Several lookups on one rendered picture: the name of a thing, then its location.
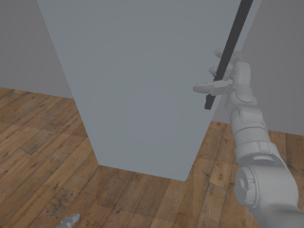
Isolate right robot upper arm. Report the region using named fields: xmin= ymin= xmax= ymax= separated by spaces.
xmin=234 ymin=164 xmax=304 ymax=228

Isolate handle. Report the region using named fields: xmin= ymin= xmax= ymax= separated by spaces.
xmin=204 ymin=0 xmax=254 ymax=110

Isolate right robot hand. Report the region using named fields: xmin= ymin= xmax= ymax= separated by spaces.
xmin=193 ymin=48 xmax=251 ymax=96

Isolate left robot hand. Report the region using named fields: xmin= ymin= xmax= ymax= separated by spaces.
xmin=56 ymin=213 xmax=80 ymax=228

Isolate robot right forearm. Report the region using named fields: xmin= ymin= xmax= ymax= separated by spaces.
xmin=224 ymin=84 xmax=299 ymax=203

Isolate fridge door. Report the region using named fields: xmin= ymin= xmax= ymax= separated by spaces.
xmin=37 ymin=0 xmax=258 ymax=181

